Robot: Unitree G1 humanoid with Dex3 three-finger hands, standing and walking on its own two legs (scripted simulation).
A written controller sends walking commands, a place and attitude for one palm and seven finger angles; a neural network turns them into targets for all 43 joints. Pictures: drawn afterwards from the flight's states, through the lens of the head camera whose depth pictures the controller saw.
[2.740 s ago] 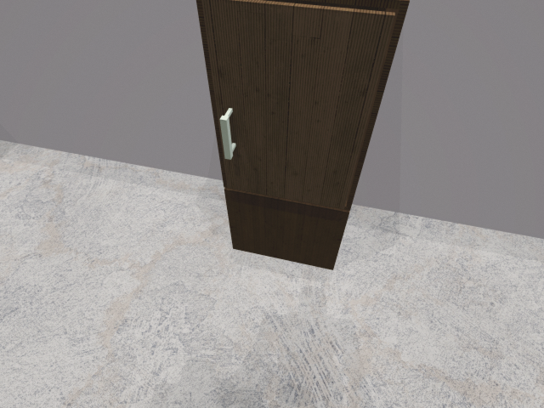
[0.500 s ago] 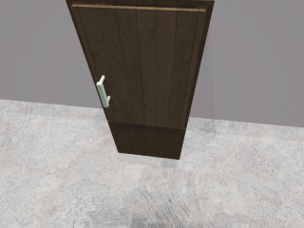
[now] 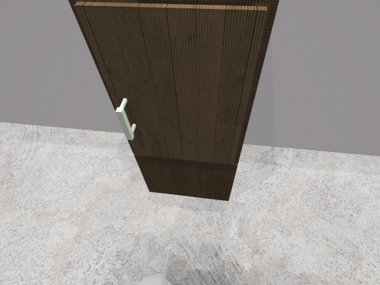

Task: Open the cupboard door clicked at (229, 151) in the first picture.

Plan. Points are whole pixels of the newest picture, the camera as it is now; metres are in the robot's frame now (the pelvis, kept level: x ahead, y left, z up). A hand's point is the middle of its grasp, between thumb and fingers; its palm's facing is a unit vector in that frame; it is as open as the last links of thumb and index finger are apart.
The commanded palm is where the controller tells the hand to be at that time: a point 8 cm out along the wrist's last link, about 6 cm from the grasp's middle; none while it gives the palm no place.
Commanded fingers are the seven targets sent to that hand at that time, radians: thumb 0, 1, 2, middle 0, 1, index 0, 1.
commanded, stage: come to a stop and stand still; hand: left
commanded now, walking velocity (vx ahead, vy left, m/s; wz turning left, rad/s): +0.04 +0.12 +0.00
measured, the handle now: (127, 120) +0.58 +0.26 -0.08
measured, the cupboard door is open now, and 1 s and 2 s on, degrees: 0 0 0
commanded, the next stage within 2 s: look again from close up in 0.76 s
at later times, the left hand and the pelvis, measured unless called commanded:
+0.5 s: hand out of the picture +0.00 +0.21 -0.17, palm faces -0.02 -0.98 -0.21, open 7.3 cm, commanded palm none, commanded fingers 0.00 0.90 0.90 -0.20 -0.30 -0.20 -0.30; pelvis -0.02 +0.03 +0.01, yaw -1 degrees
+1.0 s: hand out of the picture -0.01 +0.22 -0.16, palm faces -0.03 -0.98 -0.22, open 7.3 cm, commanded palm none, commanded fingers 0.00 0.90 0.90 -0.20 -0.30 -0.20 -0.30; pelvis -0.02 +0.04 +0.01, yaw -2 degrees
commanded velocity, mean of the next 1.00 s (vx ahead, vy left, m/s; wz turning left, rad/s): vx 0.01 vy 0.01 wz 0.00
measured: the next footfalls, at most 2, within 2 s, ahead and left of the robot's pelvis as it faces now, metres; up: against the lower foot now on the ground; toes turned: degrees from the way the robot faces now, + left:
left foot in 0.20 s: +0.02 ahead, +0.13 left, +0.00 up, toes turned +2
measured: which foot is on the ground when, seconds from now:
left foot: up 0.00-0.18, down 0.20-1.00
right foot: down 0.00-1.00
